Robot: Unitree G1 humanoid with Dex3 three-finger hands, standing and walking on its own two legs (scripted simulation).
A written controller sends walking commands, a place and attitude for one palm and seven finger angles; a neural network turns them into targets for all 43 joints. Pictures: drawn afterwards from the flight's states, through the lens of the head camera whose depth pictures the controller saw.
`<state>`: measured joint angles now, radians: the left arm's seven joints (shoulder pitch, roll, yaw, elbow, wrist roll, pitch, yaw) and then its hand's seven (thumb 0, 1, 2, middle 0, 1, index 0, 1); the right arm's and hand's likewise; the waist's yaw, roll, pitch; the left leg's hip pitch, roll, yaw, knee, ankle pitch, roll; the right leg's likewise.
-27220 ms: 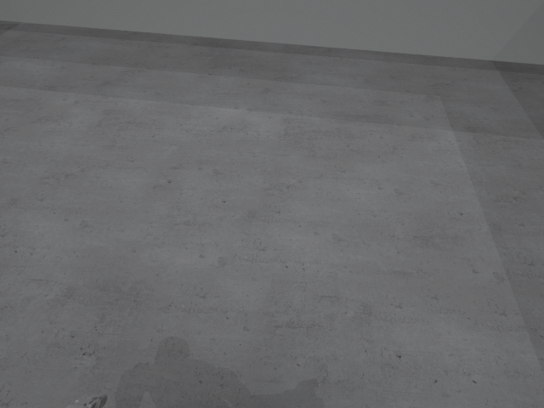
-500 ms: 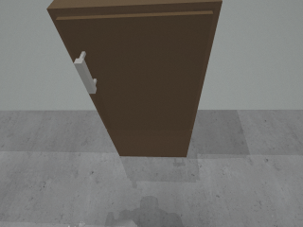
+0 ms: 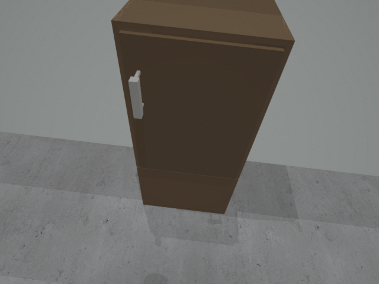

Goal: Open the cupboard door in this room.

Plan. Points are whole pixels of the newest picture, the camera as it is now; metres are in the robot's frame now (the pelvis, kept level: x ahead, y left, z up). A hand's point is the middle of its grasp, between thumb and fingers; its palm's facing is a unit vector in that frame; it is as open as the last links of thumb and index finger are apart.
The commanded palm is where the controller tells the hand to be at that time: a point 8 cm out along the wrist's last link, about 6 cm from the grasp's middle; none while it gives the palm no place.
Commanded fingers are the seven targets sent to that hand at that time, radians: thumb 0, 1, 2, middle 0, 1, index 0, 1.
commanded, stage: come to a stop and stand still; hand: left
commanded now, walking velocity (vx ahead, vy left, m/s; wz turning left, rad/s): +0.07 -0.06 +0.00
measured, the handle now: (138, 94) +0.61 +0.21 +0.05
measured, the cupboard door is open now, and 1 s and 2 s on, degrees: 0 0 0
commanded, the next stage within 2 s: look again from close up in 0.02 s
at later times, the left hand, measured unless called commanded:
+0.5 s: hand out of the picture +0.05 +0.17 -0.18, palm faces +0.01 -0.97 -0.24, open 7.3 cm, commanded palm none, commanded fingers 0.00 0.90 0.90 -0.20 -0.30 -0.20 -0.30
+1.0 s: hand (118, 237) +0.21 +0.16 +0.00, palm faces +0.04 -1.00 -0.04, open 7.9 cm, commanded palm +0.15 +0.23 -0.05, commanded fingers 0.00 0.55 0.75 -0.23 -0.53 -0.23 -0.53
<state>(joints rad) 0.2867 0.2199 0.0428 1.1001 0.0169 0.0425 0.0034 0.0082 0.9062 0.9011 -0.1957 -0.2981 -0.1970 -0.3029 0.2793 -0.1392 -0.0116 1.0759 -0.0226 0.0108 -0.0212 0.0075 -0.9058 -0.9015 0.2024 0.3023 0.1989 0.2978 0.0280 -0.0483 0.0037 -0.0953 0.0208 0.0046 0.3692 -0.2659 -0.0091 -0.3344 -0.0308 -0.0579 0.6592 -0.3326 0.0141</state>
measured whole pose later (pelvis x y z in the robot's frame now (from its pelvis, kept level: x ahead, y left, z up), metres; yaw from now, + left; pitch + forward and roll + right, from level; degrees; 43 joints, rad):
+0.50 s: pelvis +0.02 -0.01 -0.01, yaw -1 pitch -1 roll +1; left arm 0.26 0.14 0.01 1.10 0.01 -0.02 0.04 0.01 0.92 0.90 -0.20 -0.30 -0.20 -0.30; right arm 0.31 -0.13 0.01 1.11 -0.02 -0.01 -0.04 0.02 -0.92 -0.90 0.20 0.30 0.20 0.30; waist -0.01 0.05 0.03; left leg -0.12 0.02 0.03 0.51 -0.37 -0.02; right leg -0.21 -0.01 -0.05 0.57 -0.34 -0.02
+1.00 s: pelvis -0.02 -0.02 -0.05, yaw -1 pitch +9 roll +1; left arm 0.28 0.18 0.18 0.21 -0.23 -0.52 -0.25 0.01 0.76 0.84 -0.20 -0.39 -0.21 -0.40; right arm 0.18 -0.28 -0.08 0.63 0.00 -0.30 -0.03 0.02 -0.91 -0.90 0.20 0.30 0.20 0.30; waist -0.01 -0.03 -0.11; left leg -0.56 0.02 0.02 0.85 -0.45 -0.03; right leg -0.64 -0.03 -0.05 0.89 -0.40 -0.03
